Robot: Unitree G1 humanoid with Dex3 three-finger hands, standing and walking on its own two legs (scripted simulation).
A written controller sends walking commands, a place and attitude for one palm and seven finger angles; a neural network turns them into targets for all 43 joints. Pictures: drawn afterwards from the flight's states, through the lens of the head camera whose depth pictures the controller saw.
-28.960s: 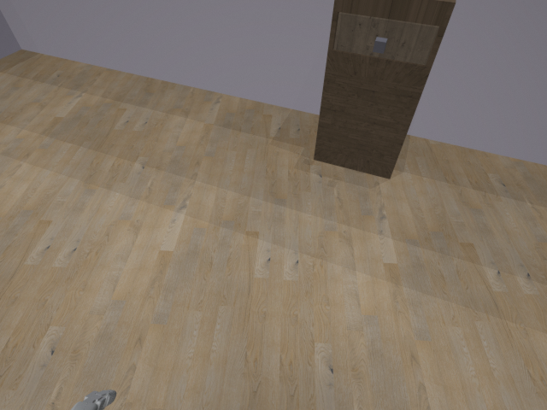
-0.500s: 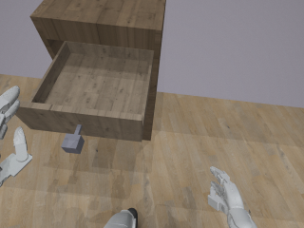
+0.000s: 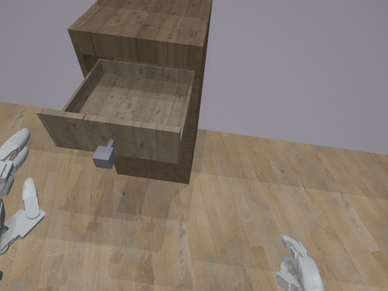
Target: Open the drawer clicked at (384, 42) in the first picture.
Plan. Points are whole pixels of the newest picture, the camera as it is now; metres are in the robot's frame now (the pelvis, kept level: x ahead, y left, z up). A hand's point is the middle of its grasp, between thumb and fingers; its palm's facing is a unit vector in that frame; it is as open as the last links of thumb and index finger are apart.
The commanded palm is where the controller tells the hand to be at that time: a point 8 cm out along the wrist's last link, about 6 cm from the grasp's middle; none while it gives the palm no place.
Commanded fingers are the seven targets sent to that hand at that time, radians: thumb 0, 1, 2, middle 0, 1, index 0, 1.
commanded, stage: stop stepping back and stand still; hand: left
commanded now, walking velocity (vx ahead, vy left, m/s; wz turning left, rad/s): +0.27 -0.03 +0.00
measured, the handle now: (107, 151) +0.46 +0.26 -0.06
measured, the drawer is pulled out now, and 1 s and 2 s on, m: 0.30 0.30 0.30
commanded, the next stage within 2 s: let the arm hang, fingers relaxed in 0.96 s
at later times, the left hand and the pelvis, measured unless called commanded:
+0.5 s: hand (45, 228) +0.17 +0.21 +0.16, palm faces +0.37 -0.81 -0.45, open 7.4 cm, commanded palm +0.11 +0.26 +0.18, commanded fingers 0.00 0.90 0.90 -0.20 -0.30 -0.20 -0.30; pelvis -0.01 -0.02 +0.00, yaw +3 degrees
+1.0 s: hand (41, 209) +0.20 +0.23 +0.15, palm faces +0.33 -0.82 -0.47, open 7.4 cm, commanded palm +0.14 +0.28 +0.18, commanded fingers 0.00 0.90 0.90 -0.20 -0.30 -0.20 -0.30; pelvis +0.01 -0.01 +0.01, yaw +1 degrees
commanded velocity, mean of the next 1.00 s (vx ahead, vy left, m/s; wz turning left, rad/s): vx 0.05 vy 0.01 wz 0.00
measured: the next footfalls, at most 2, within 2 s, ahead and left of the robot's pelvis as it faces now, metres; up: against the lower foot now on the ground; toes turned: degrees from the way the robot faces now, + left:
none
